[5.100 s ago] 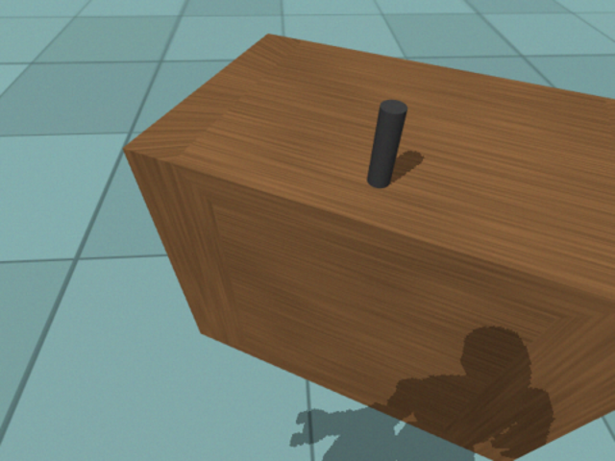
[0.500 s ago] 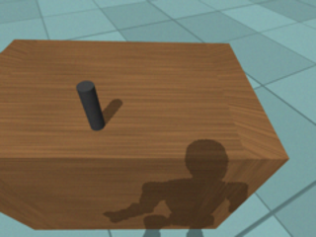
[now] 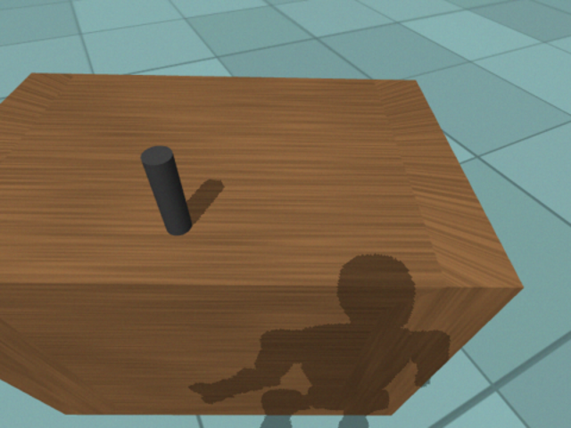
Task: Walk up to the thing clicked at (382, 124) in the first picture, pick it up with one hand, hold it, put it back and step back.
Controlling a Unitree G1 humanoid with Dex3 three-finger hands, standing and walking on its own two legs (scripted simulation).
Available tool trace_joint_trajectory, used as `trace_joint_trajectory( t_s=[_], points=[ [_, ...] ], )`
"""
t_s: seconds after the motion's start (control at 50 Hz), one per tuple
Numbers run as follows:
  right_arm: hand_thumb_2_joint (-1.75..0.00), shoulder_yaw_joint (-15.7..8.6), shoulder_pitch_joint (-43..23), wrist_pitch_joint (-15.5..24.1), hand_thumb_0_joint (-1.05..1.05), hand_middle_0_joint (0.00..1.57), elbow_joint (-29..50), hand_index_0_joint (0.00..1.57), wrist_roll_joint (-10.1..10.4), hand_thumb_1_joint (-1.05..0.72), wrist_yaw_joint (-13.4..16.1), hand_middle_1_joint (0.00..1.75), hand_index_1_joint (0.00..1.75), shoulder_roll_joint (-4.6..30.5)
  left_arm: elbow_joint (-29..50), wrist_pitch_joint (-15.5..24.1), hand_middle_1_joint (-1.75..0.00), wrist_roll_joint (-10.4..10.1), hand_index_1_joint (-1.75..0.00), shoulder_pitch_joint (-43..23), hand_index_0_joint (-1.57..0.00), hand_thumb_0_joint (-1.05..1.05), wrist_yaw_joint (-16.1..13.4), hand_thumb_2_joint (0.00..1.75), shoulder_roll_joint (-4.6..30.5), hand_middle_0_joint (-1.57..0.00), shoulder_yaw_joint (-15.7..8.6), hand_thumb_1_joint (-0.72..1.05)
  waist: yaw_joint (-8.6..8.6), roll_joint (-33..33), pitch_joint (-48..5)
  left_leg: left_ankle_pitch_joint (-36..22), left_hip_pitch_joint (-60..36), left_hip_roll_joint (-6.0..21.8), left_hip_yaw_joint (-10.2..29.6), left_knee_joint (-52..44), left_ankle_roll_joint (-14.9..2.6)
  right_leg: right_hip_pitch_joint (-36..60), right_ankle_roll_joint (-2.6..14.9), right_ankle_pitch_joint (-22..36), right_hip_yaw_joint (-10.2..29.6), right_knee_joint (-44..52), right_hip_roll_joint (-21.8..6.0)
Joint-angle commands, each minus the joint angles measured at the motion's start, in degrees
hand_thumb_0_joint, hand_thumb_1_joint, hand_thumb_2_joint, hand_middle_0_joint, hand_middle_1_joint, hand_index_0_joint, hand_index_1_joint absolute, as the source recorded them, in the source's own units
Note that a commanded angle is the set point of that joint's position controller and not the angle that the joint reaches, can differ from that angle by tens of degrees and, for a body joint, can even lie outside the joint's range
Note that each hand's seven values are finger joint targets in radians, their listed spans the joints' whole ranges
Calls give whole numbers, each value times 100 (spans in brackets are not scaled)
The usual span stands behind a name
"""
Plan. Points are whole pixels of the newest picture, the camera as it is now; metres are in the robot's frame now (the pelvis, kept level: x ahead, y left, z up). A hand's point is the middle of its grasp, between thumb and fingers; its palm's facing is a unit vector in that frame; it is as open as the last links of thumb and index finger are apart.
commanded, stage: stand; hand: left
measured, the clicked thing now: (169, 194) +0.44 +0.18 +0.09
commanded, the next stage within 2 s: rise first in 0.76 s
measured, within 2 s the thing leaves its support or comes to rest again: neither
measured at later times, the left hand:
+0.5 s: hand out of the picture +0.06 +0.25 -0.16, palm faces -0.04 -0.94 -0.35, open 7.4 cm
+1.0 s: hand out of the picture +0.12 +0.24 -0.15, palm faces +0.12 -0.94 -0.32, open 8.6 cm
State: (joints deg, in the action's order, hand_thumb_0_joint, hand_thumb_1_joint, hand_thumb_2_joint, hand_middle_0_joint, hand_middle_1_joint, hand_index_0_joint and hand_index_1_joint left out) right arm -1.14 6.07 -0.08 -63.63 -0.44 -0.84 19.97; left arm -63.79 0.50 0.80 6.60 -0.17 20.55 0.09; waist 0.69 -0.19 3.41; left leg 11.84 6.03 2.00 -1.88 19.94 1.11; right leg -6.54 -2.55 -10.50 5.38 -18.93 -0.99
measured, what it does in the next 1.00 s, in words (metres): stands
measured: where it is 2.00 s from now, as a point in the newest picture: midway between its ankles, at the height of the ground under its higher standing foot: outside the picture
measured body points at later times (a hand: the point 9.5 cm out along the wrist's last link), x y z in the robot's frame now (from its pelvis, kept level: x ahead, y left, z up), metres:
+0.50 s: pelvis -0.01 +0.00 +0.00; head +0.01 +0.00 +0.45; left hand +0.06 +0.30 -0.13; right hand +0.06 -0.30 -0.13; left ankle -0.01 +0.13 -0.75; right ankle +0.00 -0.15 -0.75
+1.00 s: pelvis -0.02 +0.00 -0.01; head +0.02 +0.00 +0.44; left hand +0.11 +0.29 -0.13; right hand +0.12 -0.29 -0.12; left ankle -0.01 +0.13 -0.75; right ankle +0.00 -0.15 -0.75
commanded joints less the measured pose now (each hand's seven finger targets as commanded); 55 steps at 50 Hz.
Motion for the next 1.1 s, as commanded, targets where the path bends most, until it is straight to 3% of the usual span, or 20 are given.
trace_joint_trajectory(
  t_s=[0.0, 0.64, 0.82, 0.84, 0.86, 0.88, 0.9, 0.92, 0.94, 0.98, 1.0, 1.02, 1.04, 1.06, 1.08],
  points=[
    [-90, -236, -179, 138, 0, 20, 352, 20, 2, -90, 85, 30, 30, 1251, 335, 115, -30, -21, -30, -155, -20, 0, -59, 90, 1216, -20, -230, 90, -18, 34, -485, -723, -182, 578, 415, -311, -233, -85, 314, 1062, 188, 186, -538],
    [-90, -219, -81, 146, 0, 20, 317, 20, 5, -90, 80, 30, 30, 1253, 303, 109, -30, -20, -30, -71, -20, 0, -33, 90, 1210, -20, -221, 90, -35, 18, -357, -449, -58, 552, 504, -357, -215, -179, 326, 720, 208, 224, -524],
    [-90, -227, -82, 139, 0, 20, 324, 20, 11, -90, 76, 30, 30, 1268, 332, 117, -30, -29, -30, -79, -20, 0, -43, 90, 1212, -20, -228, 90, -37, 26, -434, -631, -126, 553, 481, -289, -226, -137, 327, 942, 209, 223, -542],
    [-82, -222, -86, 141, 0, 12, 320, 12, 13, -82, 72, 22, 22, 1255, 324, 120, -22, -15, -22, -47, -12, 0, -40, 82, 1212, -12, -216, 82, -28, 1, -397, -531, -105, 548, 487, -308, -217, -169, 313, 864, 191, 248, -523],
    [-74, 50, -2097, 834, 0, 4, 2330, 5, 552, -74, 166, 14, 14, 241, 2335, 589, -14, -456, -14, -2057, -4, 0, -92, 74, 98, -4, -56, 74, 116, -226, -683, -265, 778, -159, -74, 306, -113, -672, 191, 170, -622, -267, 126],
    [-66, 71, -1920, 958, 0, 4, 2657, 5, 645, -66, 263, 6, 6, 398, 2516, 811, -6, -650, -7, -2139, -3, 0, -249, 66, 542, -6, -136, 66, -111, -352, -786, 26, 479, -124, 0, 42, -99, -302, 231, -214, -639, -145, 123],
    [-58, -289, -1322, 902, 0, 4, 2119, 5, 638, -58, 384, 5, 5, 1002, 1905, 808, -6, -629, -8, -1247, -5, 0, -333, 58, 932, -7, -377, 58, -62, 122, -540, 186, 538, -124, -82, -25, -69, -471, 276, -304, -581, -111, 131],
    [-50, -560, -896, 808, 0, 5, 1492, 5, 590, -50, 460, 5, 5, 1225, 1527, 716, -7, -612, -8, -1024, -7, 0, -408, 50, 1296, -8, -715, 50, -62, 121, -315, 158, 874, -162, -129, 171, -43, -741, 280, -314, -616, -226, 167],
    [-42, -690, -959, 829, 0, 5, 1521, 5, 551, -42, 495, 5, 5, 1262, 1608, 686, -6, -580, -7, -950, -6, 0, -447, 42, 1344, -7, -870, 42, -125, 225, -673, -56, 813, -124, -111, 294, -26, -679, 302, -77, -637, -418, 170],
    [-26, -662, -673, 872, 0, 5, 1400, 5, 395, -26, 488, 5, 5, 800, 1598, 709, -6, -473, -6, -637, -7, 0, -475, 26, 954, -7, -919, 26, -168, 276, -1182, -395, 784, -148, -66, 463, -49, -577, 290, 323, -608, -580, 160],
    [-21, -918, -340, 865, 0, 5, 1629, 5, 320, -18, 468, 5, 5, 850, 2112, 718, -6, -374, -6, -353, -7, 0, -468, 21, 1093, -7, -1196, 18, -189, 420, -1603, -686, 607, -162, -42, 470, -55, -410, 301, 570, -626, -613, 168],
    [-19, -1101, 282, 817, 0, 5, 1692, 5, 265, -12, 451, 5, 5, 881, 2288, 681, -7, -307, -6, 225, -8, 0, -452, 19, 1042, -7, -1318, 14, -174, 509, -1852, -1071, 348, -194, -66, 470, -50, -248, 297, 898, -633, -568, 180],
    [-17, -1011, 523, 753, 0, 5, 1407, 5, 255, -6, 441, 5, 5, 736, 1839, 587, -8, -317, -6, 533, -10, 0, -437, 15, 706, -8, -1156, 7, -134, 246, -1380, -1158, 546, -189, -64, 429, -45, -366, 281, 967, -673, -519, 214],
    [-15, -981, 113, 749, 0, 5, 1731, 5, 254, 1, 447, 5, 5, 759, 2167, 575, -7, -312, -5, 353, -9, 0, -443, 12, 791, -7, -1207, 1, -229, 213, -1403, -1312, 500, -200, -76, 402, -36, -261, 267, 1080, -684, -482, 212],
    [-14, -1055, 39, 740, 0, 5, 1993, 5, 248, 5, 463, 5, 5, 790, 2735, 606, -7, -300, -5, 172, -8, 0, -455, 11, 924, -7, -1326, -3, -209, 289, -1548, -1439, 390, -194, -89, 404, -19, -194, 258, 1181, -694, -483, 210]
  ],
)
